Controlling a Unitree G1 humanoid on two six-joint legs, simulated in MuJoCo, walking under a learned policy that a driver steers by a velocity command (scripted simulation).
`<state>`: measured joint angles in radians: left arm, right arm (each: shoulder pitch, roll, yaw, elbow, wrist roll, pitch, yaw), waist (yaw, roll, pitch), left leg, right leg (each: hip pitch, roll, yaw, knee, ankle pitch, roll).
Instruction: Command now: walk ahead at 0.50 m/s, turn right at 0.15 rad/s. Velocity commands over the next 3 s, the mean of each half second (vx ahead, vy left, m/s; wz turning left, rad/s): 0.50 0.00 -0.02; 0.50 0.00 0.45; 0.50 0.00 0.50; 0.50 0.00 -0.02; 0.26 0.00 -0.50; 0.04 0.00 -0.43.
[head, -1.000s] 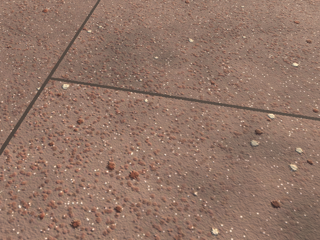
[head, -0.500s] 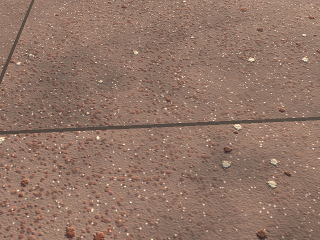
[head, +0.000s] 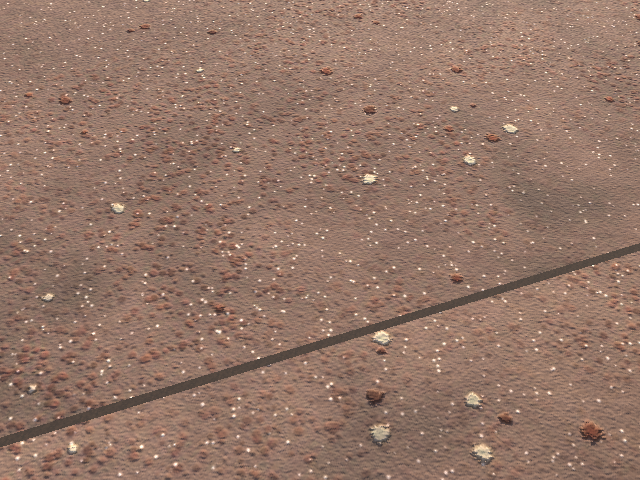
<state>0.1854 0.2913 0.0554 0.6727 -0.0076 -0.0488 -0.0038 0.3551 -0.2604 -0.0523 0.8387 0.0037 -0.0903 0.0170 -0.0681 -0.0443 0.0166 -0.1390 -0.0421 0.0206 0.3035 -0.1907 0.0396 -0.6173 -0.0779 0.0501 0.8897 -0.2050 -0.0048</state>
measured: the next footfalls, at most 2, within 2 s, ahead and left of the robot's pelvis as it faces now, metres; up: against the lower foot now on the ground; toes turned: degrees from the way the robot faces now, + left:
right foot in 0.22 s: +0.28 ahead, -0.15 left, +0.00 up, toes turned -2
left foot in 0.76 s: +0.57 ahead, +0.10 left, +0.00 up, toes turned +11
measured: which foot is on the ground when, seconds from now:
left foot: down 0.00-0.24, up 0.26-0.74, down 0.76-1.00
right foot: up 0.00-0.20, down 0.22-0.76, up 0.78-1.00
